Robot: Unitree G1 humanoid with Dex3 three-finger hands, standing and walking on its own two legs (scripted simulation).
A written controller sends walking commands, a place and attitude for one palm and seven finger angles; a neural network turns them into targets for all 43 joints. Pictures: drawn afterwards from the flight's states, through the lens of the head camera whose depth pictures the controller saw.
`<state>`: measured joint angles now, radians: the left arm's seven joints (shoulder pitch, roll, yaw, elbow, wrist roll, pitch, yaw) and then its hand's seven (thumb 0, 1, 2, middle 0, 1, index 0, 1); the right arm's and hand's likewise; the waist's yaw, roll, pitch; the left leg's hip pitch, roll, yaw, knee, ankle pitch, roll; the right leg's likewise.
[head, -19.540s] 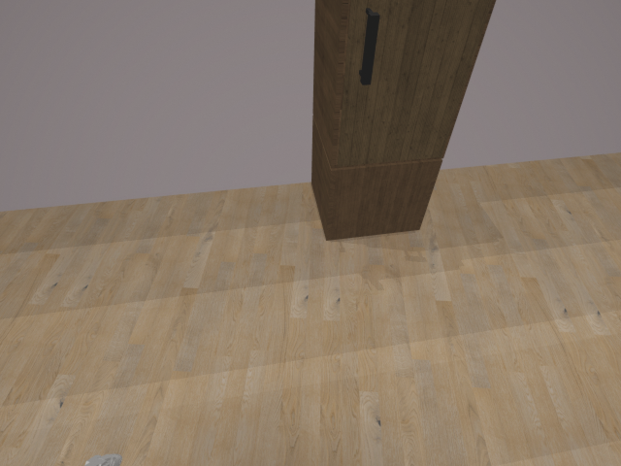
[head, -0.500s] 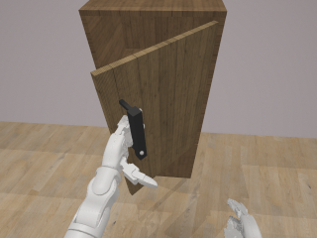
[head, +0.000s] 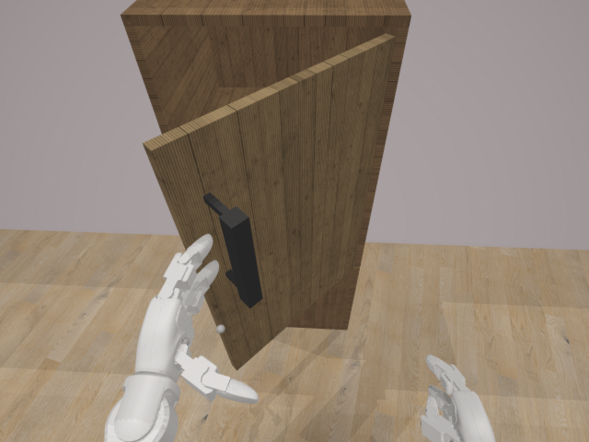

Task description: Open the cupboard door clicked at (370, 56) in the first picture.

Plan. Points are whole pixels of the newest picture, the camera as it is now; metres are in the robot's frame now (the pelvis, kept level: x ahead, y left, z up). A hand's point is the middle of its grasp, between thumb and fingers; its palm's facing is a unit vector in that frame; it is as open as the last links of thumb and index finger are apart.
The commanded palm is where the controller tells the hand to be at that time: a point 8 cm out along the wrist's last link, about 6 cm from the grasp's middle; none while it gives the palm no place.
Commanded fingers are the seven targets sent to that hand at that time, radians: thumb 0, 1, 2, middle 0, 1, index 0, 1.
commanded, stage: slide the hand sideways off the handle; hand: left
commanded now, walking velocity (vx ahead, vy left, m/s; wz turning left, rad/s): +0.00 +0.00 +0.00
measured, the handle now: (233, 253) +0.33 +0.11 +0.10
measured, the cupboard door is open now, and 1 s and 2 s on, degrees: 47 47 47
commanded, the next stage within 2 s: draw the hand back to the body in 0.46 s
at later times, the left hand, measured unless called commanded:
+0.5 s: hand (185, 366) +0.19 +0.14 +0.09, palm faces +0.03 -1.00 -0.07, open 16.3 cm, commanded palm +0.15 +0.20 +0.09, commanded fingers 0.00 -0.50 0.30 -0.15 -0.30 -0.15 -0.30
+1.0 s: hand (132, 358) +0.18 +0.18 +0.12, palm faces +0.05 -1.00 -0.09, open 16.3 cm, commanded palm +0.14 +0.24 +0.13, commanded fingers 0.00 -0.40 0.34 -0.15 -0.30 -0.15 -0.30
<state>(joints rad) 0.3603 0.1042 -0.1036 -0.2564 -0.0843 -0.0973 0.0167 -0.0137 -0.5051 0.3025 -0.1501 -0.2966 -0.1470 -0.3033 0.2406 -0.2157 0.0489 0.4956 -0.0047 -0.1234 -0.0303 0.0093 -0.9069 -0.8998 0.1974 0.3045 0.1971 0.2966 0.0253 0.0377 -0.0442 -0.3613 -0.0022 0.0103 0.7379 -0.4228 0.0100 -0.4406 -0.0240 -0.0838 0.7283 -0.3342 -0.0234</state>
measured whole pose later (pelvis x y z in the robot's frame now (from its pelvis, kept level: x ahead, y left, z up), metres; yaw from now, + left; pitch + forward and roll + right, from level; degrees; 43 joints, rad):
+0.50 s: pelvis +0.01 -0.01 -0.01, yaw +1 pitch +5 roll -1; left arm 0.58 0.18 0.04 -0.36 -0.19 -0.18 -0.14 -0.01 -0.50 0.30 -0.15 -0.30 -0.15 -0.30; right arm 0.28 -0.23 0.03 0.49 0.01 -0.21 -0.05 0.01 -0.91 -0.90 0.20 0.30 0.20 0.30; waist 0.03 0.05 -0.07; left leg -0.44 0.01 -0.02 0.84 -0.47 -0.01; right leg -0.51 -0.01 -0.11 0.81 -0.39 -0.04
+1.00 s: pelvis +0.00 +0.00 +0.00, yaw +1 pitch +1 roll -1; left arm 0.52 0.23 0.16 -0.40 -0.26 -0.07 -0.20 -0.01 -0.50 0.30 -0.16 -0.30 -0.15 -0.30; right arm 0.26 -0.23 0.06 0.53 0.03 -0.26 -0.08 0.01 -0.91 -0.90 0.20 0.30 0.20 0.30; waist 0.04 0.06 -0.07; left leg -0.36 0.00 -0.02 0.78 -0.44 0.01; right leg -0.41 -0.02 -0.11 0.73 -0.34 -0.02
